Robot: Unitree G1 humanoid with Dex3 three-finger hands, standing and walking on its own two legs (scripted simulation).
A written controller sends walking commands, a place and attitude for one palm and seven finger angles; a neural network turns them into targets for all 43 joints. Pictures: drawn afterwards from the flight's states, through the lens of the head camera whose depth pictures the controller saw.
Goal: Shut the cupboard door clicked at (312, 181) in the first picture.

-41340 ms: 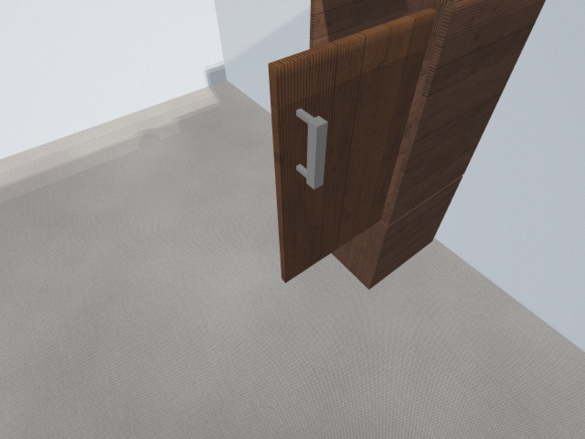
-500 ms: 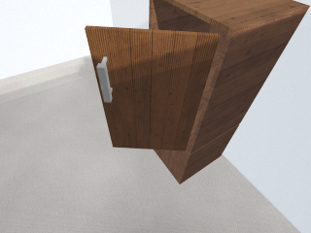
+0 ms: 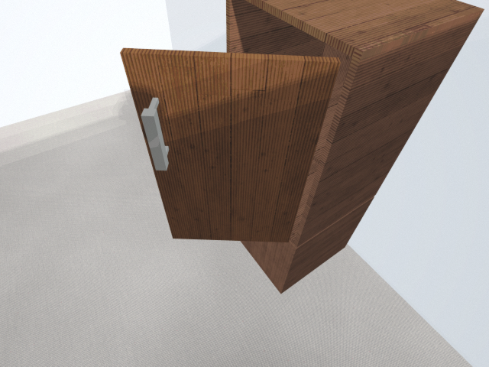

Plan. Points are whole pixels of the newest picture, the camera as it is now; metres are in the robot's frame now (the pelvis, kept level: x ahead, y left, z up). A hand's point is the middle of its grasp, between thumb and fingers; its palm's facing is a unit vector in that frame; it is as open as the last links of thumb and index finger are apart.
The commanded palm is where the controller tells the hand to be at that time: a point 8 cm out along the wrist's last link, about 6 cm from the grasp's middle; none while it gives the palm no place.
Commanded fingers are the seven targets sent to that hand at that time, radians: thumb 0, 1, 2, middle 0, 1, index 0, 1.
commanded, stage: shuffle to correct the standing spot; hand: left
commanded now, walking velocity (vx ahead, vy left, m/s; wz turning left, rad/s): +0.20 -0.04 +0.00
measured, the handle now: (158, 135) +0.50 +0.20 +0.09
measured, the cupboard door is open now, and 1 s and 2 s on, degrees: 54 54 54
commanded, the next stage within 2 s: come to a stop and stand still in 0.06 s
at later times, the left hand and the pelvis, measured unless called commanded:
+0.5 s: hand out of the picture +0.04 +0.15 -0.18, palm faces +0.02 -0.98 -0.20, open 7.3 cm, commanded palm none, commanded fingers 0.00 0.90 0.90 -0.20 -0.30 -0.20 -0.30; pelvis +0.05 -0.01 +0.00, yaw -1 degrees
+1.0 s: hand out of the picture +0.02 +0.17 -0.17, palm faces +0.01 -0.97 -0.23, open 7.4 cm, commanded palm none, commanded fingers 0.00 0.90 0.90 -0.20 -0.30 -0.20 -0.30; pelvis -0.01 -0.01 +0.00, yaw +1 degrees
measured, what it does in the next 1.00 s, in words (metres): stands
